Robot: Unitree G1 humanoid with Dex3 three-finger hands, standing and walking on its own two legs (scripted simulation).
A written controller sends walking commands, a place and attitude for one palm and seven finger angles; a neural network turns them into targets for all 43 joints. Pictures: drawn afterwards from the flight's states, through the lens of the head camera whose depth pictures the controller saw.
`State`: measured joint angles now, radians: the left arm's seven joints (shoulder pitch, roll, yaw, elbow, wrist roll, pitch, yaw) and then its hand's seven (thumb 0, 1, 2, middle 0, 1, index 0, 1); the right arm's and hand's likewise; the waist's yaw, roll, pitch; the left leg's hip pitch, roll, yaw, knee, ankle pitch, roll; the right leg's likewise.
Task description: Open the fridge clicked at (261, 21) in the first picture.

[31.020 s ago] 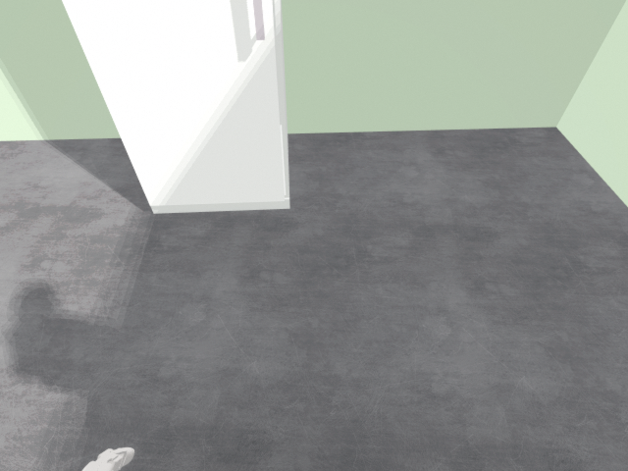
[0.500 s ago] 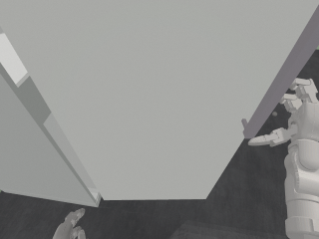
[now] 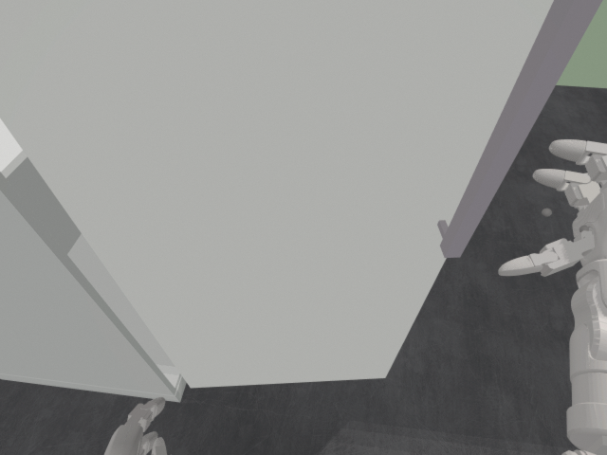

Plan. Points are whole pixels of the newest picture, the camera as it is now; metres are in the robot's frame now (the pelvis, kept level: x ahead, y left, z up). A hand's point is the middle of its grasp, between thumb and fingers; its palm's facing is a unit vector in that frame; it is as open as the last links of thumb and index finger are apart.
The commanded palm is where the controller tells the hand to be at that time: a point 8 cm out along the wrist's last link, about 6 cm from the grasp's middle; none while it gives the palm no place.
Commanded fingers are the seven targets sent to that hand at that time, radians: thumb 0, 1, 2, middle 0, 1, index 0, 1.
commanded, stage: slip the hand off the handle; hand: right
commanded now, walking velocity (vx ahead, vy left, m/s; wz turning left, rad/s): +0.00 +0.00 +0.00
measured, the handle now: (504, 117) +0.42 -0.19 +0.26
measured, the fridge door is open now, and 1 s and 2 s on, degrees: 80 80 80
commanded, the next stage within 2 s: draw the hand back to the body in 0.76 s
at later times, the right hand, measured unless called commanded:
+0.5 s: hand (588, 264) +0.30 -0.27 +0.17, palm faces +0.26 +0.95 -0.16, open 14.7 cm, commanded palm +0.26 -0.31 +0.17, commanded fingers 0.00 0.55 -0.20 0.25 1.15 0.25 1.15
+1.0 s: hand (601, 314) +0.24 -0.27 +0.16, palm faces +0.13 +0.98 -0.12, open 14.7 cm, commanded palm +0.21 -0.31 +0.18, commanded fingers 0.00 0.55 -0.20 0.25 1.15 0.25 1.15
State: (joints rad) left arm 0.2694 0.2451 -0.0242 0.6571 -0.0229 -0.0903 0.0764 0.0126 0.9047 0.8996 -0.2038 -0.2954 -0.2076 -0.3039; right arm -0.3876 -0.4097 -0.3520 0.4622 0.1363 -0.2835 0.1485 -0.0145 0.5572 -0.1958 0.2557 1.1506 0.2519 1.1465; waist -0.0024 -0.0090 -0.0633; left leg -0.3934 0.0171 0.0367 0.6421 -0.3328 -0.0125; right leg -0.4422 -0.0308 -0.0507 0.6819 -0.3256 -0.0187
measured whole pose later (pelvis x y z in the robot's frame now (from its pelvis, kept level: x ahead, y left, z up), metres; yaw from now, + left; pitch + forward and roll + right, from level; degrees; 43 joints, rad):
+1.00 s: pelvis -0.01 +0.02 +0.00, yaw -2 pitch +0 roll +1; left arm 0.23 0.27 -0.07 0.64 -0.06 -0.20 0.14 0.02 0.90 0.90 -0.20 -0.30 -0.21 -0.30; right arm 0.00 -0.43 -0.41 0.12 0.34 -0.06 0.41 -0.01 0.56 -0.20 0.25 1.15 0.25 1.15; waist -0.06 -0.05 -0.05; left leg -0.28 0.01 0.08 0.61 -0.33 0.01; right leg -0.34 -0.03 -0.01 0.65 -0.31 0.00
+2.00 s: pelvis +0.01 +0.00 +0.02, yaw -1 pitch -4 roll +0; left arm 0.20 0.23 -0.02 0.66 0.01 -0.16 0.08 0.02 0.90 0.90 -0.20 -0.30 -0.21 -0.30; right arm 0.41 -0.36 -0.35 -0.33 0.08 -0.08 -0.10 0.00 -0.44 -0.68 0.22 0.57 0.22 0.56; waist -0.08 -0.05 0.00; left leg -0.09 0.03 0.04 0.44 -0.27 -0.01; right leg -0.14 -0.01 -0.05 0.46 -0.25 -0.02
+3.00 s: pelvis -0.03 -0.01 +0.01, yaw +0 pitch +0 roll +1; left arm 0.18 0.22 -0.01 0.54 0.01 -0.03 0.09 0.01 0.90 0.90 -0.20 -0.30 -0.21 -0.30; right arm 0.54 -0.43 -0.42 -0.49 0.06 -0.17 -0.12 0.01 -0.88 -0.89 0.21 0.30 0.21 0.30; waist -0.02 0.01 0.04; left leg -0.27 0.04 0.02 0.47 -0.20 -0.04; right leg -0.31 0.00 -0.07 0.50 -0.19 -0.05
